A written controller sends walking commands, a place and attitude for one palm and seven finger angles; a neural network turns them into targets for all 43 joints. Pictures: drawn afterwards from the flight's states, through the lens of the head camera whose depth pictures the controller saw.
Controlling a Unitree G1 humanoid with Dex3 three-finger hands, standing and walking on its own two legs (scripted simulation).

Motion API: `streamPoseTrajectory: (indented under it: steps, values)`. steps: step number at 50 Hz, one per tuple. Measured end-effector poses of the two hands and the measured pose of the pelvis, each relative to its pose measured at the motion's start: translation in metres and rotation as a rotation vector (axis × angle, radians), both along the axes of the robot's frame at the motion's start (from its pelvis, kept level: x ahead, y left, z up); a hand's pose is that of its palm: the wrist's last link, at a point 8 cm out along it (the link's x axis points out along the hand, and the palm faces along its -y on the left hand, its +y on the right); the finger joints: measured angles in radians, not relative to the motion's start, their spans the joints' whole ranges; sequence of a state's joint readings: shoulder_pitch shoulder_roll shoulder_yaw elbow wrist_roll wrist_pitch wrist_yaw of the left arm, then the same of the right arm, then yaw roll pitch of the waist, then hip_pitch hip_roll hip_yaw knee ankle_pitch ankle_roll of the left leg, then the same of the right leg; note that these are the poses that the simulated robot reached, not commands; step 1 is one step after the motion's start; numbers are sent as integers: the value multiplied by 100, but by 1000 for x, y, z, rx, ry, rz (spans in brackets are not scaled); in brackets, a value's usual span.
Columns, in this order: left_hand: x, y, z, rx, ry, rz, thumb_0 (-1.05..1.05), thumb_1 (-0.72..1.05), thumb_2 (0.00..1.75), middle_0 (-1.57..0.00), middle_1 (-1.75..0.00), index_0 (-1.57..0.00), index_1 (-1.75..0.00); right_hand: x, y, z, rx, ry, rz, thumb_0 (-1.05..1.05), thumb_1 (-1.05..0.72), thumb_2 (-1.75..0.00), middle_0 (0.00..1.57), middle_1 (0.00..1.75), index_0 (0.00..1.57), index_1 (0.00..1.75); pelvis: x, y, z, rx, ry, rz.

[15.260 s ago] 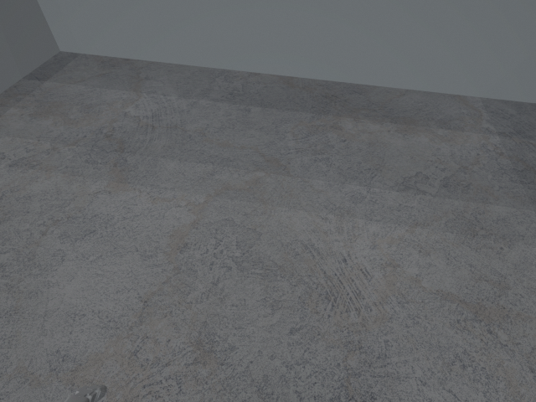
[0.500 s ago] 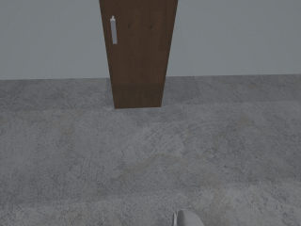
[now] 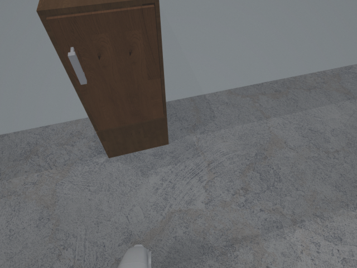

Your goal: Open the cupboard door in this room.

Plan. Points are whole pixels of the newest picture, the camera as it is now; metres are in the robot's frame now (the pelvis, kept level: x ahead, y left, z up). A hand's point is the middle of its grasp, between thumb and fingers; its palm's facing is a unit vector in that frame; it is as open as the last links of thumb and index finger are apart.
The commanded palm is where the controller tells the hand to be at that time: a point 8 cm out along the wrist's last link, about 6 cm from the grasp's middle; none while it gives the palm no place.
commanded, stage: turn to face it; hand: left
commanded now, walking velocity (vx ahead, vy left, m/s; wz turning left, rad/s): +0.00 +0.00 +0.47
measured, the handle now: (78, 65) +0.80 +0.43 -0.03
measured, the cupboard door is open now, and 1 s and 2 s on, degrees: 0 0 0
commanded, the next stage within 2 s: take the last steps up to it in 0.54 s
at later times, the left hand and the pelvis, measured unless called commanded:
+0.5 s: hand out of the picture +0.09 +0.24 -0.16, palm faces +0.20 -0.95 -0.25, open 7.4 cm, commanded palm none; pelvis +0.07 +0.03 +0.00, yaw +10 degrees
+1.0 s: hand out of the picture +0.02 +0.21 -0.18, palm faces +0.32 -0.93 -0.18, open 7.3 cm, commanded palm none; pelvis +0.09 +0.04 +0.00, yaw +17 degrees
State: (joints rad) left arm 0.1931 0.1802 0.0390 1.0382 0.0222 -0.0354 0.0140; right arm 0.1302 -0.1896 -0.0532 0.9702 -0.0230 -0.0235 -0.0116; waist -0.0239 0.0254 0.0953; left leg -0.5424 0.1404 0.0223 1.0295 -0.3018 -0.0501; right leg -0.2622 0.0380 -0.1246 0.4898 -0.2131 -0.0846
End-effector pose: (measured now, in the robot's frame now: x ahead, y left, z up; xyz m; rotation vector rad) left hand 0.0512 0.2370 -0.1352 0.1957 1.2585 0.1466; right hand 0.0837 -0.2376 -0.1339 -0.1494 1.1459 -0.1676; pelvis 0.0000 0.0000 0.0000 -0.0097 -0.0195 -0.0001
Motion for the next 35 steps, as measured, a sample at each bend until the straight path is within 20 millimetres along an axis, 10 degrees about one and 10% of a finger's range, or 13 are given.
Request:
streamPoseTrajectory:
  steps: [14, 23, 35]
  values:
    - [8, 37, -20, -56, 71, 192, 0, 91, 90, -20, -30, -20, -30, 90, 70, 2, -12, 48, 164, 0, -93, -89, 20, 30, 20, 30, 67, 45, -3, -6, -8, 118]
    - [22, 47, 0, 1, 57, 212, 0, 91, 90, -20, -30, -20, -29, 86, 55, 1, -10, 110, 170, 0, -93, -89, 20, 30, 20, 30, 74, 38, 5, -4, 19, 168]
    - [12, 11, 12, 40, -5, 268, 0, 91, 90, -20, -30, -20, -30, 86, 15, -13, 10, 177, 202, 1, -91, -89, 19, 30, 19, 30, 75, 6, 3, 34, 3, 253]
